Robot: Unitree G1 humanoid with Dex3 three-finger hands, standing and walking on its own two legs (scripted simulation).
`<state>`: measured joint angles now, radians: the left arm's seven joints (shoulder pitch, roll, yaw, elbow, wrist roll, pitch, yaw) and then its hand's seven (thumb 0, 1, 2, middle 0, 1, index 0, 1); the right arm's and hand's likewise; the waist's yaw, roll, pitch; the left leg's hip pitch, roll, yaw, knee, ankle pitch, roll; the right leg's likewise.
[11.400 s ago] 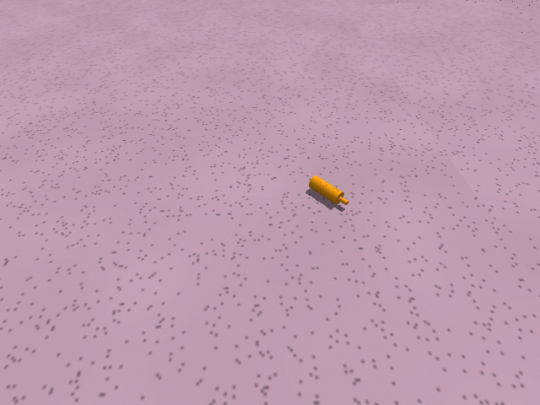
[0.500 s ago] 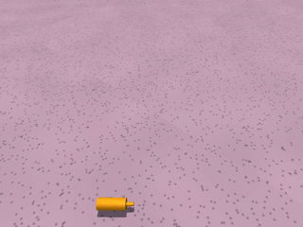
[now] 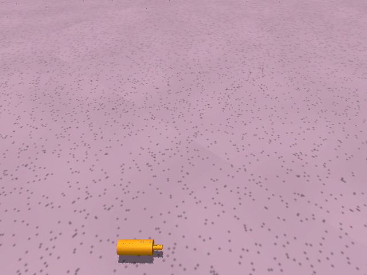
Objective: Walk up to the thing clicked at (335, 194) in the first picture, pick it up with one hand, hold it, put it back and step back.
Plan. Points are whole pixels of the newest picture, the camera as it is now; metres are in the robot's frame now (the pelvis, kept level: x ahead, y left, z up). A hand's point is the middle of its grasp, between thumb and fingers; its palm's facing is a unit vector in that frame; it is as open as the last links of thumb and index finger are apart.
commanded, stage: stand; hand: left
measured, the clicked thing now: (140, 246) +0.42 +0.25 -0.75
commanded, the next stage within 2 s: walk up in 0.70 s
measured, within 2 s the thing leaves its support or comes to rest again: neither
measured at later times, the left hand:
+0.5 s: hand out of the picture +0.07 +0.26 -0.16, palm faces -0.03 -0.94 -0.34, open 7.3 cm
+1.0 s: hand out of the picture +0.06 +0.34 -0.17, palm faces +0.00 -0.91 -0.41, open 7.3 cm
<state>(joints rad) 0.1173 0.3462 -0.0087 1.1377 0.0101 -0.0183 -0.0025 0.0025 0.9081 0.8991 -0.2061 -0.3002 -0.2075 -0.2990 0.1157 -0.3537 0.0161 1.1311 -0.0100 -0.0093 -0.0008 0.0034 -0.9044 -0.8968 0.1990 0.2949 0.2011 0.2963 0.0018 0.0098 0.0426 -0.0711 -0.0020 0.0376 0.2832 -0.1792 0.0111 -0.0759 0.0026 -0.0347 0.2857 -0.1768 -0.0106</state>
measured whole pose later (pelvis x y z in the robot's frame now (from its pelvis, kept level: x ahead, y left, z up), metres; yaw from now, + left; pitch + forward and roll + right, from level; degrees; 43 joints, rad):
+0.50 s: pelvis +0.00 +0.00 +0.00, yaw +0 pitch -2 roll +0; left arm 0.12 0.35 -0.01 1.14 0.01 -0.02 0.00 0.00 0.91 0.90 -0.21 -0.30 -0.21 -0.30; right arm 0.11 -0.35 0.01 1.13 -0.01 -0.01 0.00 0.00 -0.90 -0.90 0.20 0.29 0.20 0.30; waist 0.00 0.01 0.05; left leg -0.07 -0.01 0.04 0.28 -0.18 0.02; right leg -0.07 0.00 -0.03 0.28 -0.18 0.00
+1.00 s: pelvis +0.00 +0.06 -0.02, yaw +1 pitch -2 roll +0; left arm 0.16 0.39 0.04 1.04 0.03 -0.02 0.03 0.00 0.91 0.90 -0.21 -0.30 -0.21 -0.30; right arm 0.16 -0.40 -0.07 1.01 -0.04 0.03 0.03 0.00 -0.91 -0.90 0.20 0.29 0.20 0.30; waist 0.02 0.00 0.10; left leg -0.20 0.01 -0.03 0.50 -0.22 0.00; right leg -0.18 -0.08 -0.01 0.52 -0.29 0.04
